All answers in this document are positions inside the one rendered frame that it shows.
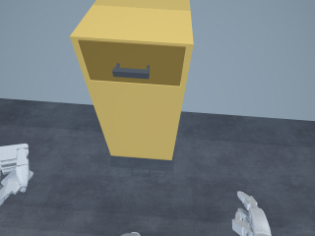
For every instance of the cabinet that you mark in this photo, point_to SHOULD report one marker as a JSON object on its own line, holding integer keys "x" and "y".
{"x": 137, "y": 120}

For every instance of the right robot hand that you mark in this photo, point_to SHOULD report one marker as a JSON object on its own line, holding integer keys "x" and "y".
{"x": 254, "y": 221}

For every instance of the handle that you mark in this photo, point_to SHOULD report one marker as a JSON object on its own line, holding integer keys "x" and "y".
{"x": 131, "y": 72}

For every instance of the left robot hand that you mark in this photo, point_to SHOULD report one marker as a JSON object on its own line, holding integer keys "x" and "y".
{"x": 14, "y": 162}

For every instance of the drawer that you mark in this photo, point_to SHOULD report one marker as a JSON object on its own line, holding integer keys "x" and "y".
{"x": 165, "y": 61}

